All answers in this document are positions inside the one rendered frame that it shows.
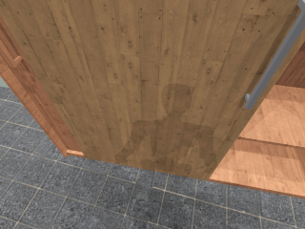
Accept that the wardrobe door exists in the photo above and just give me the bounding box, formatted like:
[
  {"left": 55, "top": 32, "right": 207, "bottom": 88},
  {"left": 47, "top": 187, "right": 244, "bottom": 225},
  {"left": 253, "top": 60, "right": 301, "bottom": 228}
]
[
  {"left": 0, "top": 15, "right": 82, "bottom": 153},
  {"left": 0, "top": 0, "right": 305, "bottom": 181}
]

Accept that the handle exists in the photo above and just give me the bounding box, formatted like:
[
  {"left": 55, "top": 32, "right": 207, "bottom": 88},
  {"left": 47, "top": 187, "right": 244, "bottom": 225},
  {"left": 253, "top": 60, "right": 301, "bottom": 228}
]
[
  {"left": 245, "top": 0, "right": 305, "bottom": 110},
  {"left": 0, "top": 39, "right": 17, "bottom": 68}
]

